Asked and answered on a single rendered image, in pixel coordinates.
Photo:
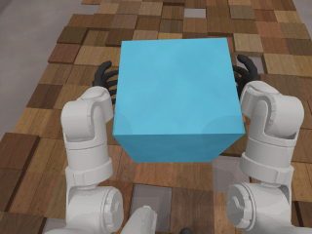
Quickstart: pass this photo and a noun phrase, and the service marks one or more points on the robot left forearm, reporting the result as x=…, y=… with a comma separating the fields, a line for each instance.
x=83, y=123

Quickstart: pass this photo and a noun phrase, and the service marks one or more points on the right robot upper arm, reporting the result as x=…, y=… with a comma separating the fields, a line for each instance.
x=259, y=209

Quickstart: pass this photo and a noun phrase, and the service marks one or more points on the carton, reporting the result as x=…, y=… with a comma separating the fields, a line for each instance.
x=176, y=100

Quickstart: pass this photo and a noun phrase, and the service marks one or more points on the robot left thigh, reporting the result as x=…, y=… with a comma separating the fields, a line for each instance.
x=142, y=221

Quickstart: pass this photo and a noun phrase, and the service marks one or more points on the left robot hand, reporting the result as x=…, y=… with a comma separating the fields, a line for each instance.
x=101, y=79

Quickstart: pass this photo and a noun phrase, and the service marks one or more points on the robot right forearm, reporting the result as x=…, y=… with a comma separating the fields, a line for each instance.
x=273, y=132

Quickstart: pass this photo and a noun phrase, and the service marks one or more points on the left robot upper arm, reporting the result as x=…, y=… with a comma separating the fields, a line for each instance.
x=97, y=210

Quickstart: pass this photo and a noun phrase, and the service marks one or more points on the right robot hand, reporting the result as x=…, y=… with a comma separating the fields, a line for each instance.
x=246, y=75

